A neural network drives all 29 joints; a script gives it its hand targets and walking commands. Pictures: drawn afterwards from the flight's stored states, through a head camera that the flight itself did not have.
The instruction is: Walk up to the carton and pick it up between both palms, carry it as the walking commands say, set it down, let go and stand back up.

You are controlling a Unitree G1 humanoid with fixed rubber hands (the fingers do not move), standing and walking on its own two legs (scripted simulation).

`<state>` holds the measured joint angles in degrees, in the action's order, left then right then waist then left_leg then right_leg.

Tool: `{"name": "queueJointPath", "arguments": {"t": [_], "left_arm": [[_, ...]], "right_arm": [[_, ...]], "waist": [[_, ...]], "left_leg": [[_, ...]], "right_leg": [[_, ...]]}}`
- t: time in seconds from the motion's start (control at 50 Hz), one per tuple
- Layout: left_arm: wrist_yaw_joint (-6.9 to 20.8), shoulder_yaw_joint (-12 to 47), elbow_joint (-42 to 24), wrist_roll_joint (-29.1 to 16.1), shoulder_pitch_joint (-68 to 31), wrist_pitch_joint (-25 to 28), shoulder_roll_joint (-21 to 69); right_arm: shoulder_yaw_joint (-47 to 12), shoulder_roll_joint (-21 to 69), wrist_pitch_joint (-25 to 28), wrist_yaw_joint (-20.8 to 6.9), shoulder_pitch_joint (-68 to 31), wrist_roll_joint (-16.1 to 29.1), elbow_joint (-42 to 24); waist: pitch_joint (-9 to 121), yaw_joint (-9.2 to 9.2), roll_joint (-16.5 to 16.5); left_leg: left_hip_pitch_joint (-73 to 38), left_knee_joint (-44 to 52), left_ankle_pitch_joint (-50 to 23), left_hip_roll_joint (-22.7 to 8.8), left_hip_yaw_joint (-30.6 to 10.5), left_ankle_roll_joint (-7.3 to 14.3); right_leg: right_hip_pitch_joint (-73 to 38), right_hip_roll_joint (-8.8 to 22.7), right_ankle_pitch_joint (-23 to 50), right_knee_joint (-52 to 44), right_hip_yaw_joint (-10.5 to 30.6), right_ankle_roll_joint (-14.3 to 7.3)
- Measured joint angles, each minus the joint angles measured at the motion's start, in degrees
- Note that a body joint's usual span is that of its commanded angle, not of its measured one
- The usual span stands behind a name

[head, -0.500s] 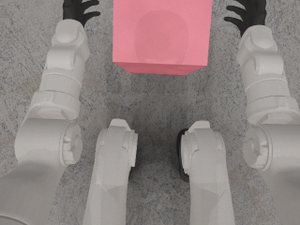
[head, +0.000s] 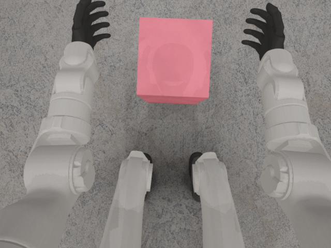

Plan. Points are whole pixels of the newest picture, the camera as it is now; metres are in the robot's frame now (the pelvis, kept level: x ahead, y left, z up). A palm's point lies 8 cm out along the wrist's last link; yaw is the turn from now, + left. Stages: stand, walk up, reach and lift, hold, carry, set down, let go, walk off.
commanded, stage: set down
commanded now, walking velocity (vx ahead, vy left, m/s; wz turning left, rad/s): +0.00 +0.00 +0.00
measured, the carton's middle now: (173, 70) +0.54 +0.00 -0.40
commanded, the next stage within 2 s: let go in 0.44 s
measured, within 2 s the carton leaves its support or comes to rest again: neither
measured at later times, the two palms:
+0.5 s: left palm (49, 13) +0.52 +0.18 +0.01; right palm (316, 22) +0.51 -0.19 +0.01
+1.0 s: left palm out of the picture +0.38 +0.21 +0.09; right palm out of the picture +0.37 -0.23 +0.09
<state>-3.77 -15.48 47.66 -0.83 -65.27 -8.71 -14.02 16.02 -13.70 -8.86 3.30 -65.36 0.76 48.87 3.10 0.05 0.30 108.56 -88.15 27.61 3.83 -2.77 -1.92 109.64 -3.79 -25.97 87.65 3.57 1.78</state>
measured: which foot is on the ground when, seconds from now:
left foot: down 0.00-1.00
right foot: down 0.00-1.00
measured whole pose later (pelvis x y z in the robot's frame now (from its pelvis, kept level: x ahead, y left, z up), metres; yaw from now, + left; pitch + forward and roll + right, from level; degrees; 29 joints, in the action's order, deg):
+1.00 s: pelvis +0.07 +0.00 +0.19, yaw -1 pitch +27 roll +1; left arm 2.4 -9.1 33.9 2.5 -16.2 -2.8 -10.1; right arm 9.6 -9.4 -3.3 -1.9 -15.8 -3.4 33.5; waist 3.7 0.0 -0.1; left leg 50.3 -40.7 16.9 2.2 -3.6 -0.8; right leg 51.7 -2.2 -16.0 41.2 4.6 0.5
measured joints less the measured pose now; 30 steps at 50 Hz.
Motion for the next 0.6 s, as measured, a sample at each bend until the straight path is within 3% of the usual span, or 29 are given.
{"name": "queueJointPath", "arguments": {"t": [0.42, 0.6], "left_arm": [[2.7, -4.0, 0.0, 5.7, 6.2, 2.3, 3.1], [3.7, -6.1, -1.1, 9.6, 10.0, 3.4, 4.8]], "right_arm": [[3.1, 3.1, 1.9, -1.8, 5.9, -5.3, -0.4], [4.9, 4.9, 3.0, -2.4, 9.3, -9.3, -0.9]], "waist": [[1.3, -0.28, 0.2], [1.3, 0.10, 0.1]], "left_leg": [[-21.9, 27.0, -8.5, -1.1, -0.6, 0.4], [-25.7, 32.0, -9.9, -1.4, -0.7, 0.4]], "right_leg": [[-21.9, 0.6, 8.4, -26.9, 0.7, -0.6], [-25.8, 0.7, 9.8, -32.0, 0.7, -0.8]]}}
